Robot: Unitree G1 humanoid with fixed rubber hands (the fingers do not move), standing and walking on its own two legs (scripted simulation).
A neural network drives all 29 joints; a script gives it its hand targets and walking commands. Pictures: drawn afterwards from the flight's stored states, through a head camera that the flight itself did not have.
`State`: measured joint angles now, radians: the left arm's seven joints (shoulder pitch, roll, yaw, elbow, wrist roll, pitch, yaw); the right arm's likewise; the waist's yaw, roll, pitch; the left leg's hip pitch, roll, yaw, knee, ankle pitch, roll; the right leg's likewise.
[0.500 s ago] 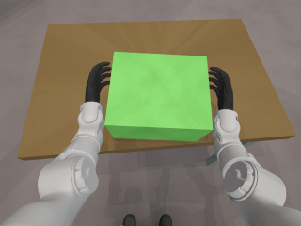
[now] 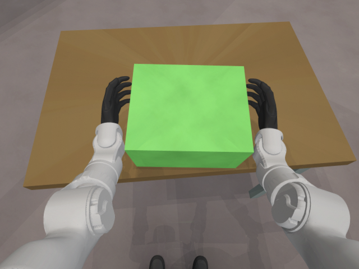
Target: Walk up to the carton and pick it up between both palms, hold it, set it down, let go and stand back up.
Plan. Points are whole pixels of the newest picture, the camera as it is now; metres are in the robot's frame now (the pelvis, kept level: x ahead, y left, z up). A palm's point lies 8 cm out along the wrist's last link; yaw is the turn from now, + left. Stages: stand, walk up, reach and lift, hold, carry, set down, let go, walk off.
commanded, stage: reach and lift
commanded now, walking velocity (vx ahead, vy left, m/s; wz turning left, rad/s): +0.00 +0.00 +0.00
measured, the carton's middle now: (187, 118) +0.46 +0.03 -0.01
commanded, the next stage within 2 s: none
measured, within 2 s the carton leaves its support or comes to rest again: leaves its support in 0.60 s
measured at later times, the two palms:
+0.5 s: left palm (113, 130) +0.39 +0.19 +0.02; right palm (271, 132) +0.41 -0.16 +0.03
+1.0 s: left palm (87, 112) +0.37 +0.20 +0.12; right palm (286, 121) +0.38 -0.14 +0.12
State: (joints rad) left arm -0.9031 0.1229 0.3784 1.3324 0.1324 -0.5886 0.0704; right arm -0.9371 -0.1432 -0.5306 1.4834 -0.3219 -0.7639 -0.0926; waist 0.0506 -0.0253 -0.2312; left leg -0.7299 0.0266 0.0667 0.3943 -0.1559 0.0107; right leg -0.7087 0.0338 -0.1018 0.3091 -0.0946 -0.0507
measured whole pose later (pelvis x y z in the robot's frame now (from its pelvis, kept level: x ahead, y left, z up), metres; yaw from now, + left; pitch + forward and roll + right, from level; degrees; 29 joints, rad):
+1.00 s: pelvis -0.04 +0.01 +0.00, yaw +1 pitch +12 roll -1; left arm -0.95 0.19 0.08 1.42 -0.17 -0.32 0.09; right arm -0.88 -0.13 -0.17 1.24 0.03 -0.27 -0.10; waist 0.01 0.01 -0.23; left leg -0.51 0.01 0.05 0.46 -0.17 0.03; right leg -0.49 0.01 -0.12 0.40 -0.13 -0.04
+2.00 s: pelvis -0.03 +0.01 +0.02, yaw +3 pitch -6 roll -1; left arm -0.55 0.01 0.29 0.25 0.22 0.51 -0.02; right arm -0.54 -0.05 -0.14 0.53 0.09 0.20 -0.10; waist -0.07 -0.05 0.00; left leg -0.06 0.00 0.04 0.33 -0.18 0.02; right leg -0.03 0.01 -0.13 0.27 -0.14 -0.03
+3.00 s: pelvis -0.03 +0.00 +0.02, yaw +3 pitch -7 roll +0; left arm -0.55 0.03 0.31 0.08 0.24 0.67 -0.05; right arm -0.58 -0.04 -0.12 0.44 0.13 0.30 -0.11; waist -0.07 -0.07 0.01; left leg -0.03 0.00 0.03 0.32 -0.16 0.02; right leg -0.01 0.01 -0.13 0.27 -0.13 -0.04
